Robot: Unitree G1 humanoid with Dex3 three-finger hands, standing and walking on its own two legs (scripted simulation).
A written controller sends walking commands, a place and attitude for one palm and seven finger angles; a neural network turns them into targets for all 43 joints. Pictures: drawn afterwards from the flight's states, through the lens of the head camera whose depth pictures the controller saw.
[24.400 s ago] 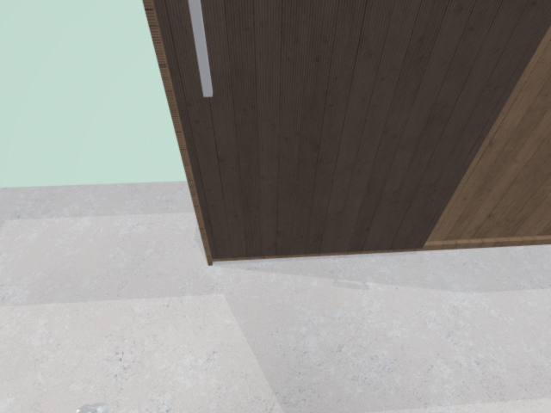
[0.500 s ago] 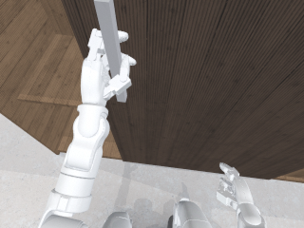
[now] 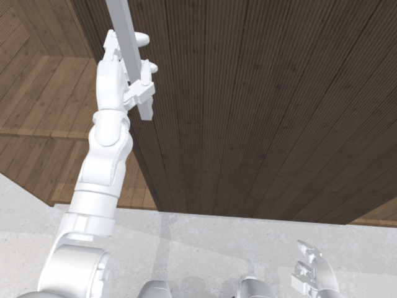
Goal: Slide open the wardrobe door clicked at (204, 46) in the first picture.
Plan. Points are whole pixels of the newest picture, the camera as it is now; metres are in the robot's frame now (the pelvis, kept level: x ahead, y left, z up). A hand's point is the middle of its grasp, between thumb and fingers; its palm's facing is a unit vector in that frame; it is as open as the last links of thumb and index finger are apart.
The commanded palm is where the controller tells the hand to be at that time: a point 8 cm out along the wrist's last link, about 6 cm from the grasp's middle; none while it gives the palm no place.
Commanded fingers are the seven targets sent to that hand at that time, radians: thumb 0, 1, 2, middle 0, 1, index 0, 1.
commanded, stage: step sideways, sliding the door along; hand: left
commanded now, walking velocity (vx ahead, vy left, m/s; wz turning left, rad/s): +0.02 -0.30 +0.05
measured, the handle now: (137, 62) +0.46 +0.18 +0.19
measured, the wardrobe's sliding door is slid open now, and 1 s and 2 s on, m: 0.56 0.56 0.56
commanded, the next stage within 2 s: stop walking and hold the door there in 0.26 s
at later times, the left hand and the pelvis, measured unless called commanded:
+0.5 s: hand (148, 83) +0.42 +0.15 +0.18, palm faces +0.41 -0.88 -0.23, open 6.6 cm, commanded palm +0.38 +0.18 +0.18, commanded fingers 0.00 0.90 0.90 -0.45 -1.40 -0.45 -1.40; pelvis +0.02 -0.10 +0.00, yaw +4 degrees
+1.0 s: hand (149, 82) +0.42 +0.15 +0.18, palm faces +0.38 -0.91 -0.17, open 6.4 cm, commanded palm +0.38 +0.18 +0.18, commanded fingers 0.00 0.90 0.90 -0.45 -1.40 -0.45 -1.40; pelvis +0.00 -0.08 +0.00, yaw -3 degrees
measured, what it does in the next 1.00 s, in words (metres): steps on the spot: right foot, then left foot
